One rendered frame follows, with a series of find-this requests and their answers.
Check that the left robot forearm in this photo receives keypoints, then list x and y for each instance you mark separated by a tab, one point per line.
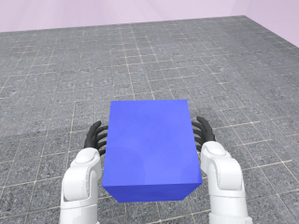
79	193

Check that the robot left hand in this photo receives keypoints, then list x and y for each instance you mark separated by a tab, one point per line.
92	137

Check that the right robot forearm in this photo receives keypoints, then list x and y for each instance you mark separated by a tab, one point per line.
225	186

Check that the carton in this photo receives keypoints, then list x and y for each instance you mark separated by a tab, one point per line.
151	154

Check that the robot right hand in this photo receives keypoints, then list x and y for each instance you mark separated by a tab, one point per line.
206	133

